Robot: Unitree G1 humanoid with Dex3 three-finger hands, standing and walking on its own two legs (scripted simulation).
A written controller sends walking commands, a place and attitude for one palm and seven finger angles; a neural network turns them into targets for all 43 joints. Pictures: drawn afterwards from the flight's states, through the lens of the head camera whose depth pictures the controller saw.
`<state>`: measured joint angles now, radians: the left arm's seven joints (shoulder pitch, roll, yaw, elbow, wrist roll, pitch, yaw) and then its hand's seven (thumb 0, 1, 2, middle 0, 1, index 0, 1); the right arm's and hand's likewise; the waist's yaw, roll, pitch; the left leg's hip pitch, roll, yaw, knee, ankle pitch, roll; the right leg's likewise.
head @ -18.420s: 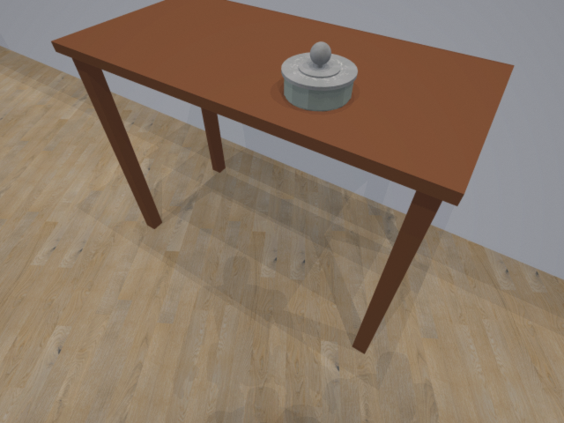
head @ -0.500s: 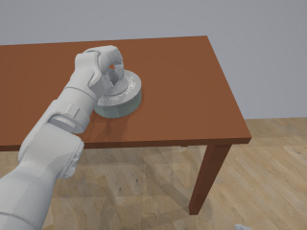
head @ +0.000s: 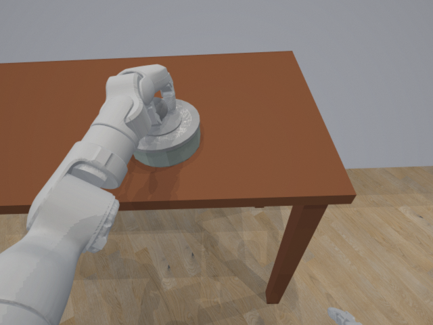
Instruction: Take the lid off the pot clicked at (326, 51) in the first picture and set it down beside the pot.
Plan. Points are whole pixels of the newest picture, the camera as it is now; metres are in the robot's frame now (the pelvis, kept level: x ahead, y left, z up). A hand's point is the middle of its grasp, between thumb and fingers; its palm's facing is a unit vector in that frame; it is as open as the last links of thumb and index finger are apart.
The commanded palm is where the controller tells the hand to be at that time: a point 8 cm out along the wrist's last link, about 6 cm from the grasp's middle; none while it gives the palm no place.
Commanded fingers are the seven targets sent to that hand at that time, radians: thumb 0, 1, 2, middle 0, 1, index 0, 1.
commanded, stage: close the fingers and squeeze the knob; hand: left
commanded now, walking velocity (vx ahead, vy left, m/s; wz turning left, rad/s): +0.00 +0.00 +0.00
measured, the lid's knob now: (156, 108) +0.49 +0.11 +0.17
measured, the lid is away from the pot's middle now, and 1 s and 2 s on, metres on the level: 0.00 0.02 0.02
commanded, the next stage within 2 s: lift the lid straight up in 0.42 s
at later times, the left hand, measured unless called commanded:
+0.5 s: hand (151, 111) +0.46 +0.11 +0.18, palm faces -0.32 -0.10 -0.94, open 7.4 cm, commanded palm +0.44 +0.13 +0.24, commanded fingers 0.00 0.71 0.92 -0.89 -1.06 -0.83 -1.02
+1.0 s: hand (141, 104) +0.44 +0.12 +0.21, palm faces -0.30 -0.06 -0.95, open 7.4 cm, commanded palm +0.44 +0.12 +0.29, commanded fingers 0.00 0.72 0.92 -0.89 -1.07 -0.83 -1.03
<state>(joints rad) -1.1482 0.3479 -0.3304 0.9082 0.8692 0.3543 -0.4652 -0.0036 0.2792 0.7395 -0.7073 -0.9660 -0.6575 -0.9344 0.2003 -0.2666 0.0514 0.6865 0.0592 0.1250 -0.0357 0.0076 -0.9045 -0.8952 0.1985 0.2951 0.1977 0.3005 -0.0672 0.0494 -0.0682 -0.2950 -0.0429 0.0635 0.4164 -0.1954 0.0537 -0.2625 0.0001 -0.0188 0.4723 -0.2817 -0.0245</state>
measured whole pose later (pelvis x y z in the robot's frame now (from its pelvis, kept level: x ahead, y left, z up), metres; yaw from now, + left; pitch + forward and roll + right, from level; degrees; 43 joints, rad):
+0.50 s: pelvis +0.00 +0.00 +0.00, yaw +0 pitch +4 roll +1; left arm -1.11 0.36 -0.32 0.87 0.87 0.35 -0.46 -0.01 0.30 0.75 -0.69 -0.97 -0.63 -0.93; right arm 0.20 -0.27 0.05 0.68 0.06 0.12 -0.04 0.01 -0.90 -0.90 0.20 0.30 0.20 0.30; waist -0.07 0.05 -0.07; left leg -0.29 -0.04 0.07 0.41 -0.19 0.05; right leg -0.25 0.00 -0.01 0.47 -0.28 -0.03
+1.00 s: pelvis -0.01 +0.00 +0.00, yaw +1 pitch +3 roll +1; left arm -1.17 0.37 -0.38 0.86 0.85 0.37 -0.51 -0.01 0.30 0.74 -0.71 -0.96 -0.64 -0.93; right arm 0.18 -0.27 0.05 0.71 0.06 0.07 -0.04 0.01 -0.90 -0.90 0.20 0.30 0.20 0.30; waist -0.04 0.06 -0.06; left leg -0.28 -0.05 0.05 0.41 -0.18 0.05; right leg -0.24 0.00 -0.03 0.47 -0.28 -0.03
